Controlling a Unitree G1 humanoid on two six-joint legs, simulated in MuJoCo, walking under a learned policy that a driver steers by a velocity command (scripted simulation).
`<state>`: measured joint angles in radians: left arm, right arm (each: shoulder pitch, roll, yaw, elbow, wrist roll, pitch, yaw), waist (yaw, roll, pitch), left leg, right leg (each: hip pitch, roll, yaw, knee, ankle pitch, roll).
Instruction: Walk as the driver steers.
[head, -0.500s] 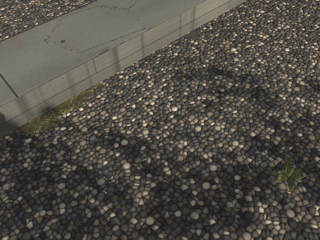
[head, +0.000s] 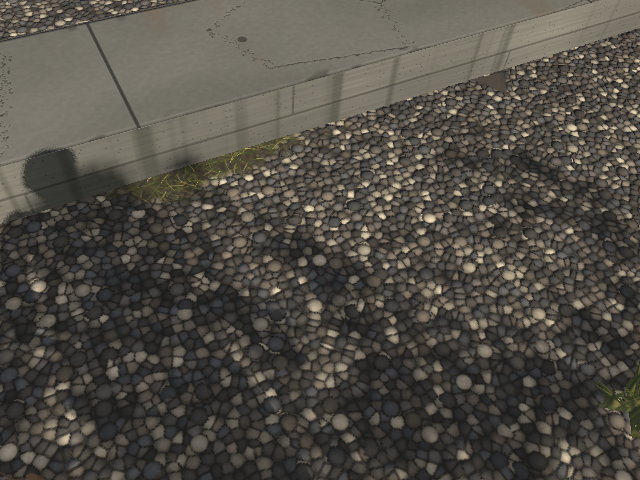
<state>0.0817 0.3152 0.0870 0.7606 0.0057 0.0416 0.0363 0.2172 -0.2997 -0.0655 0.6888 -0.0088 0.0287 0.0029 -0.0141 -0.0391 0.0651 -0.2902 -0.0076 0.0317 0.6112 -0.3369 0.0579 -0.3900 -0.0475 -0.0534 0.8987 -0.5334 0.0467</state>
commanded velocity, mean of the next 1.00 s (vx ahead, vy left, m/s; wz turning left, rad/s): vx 0.28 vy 0.00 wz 0.14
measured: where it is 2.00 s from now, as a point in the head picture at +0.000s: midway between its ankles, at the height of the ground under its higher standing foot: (286, 392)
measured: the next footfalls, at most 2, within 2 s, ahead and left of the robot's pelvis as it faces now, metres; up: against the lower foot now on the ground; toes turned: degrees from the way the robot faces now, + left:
right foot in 0.48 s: +0.12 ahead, -0.12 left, +0.00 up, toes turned +17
left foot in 0.90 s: +0.34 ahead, +0.20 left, +0.00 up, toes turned +7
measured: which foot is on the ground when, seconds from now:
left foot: down 0.00-0.48, up 0.50-0.88, down 0.90-1.00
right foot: up 0.00-0.46, down 0.48-0.90, up 0.92-1.00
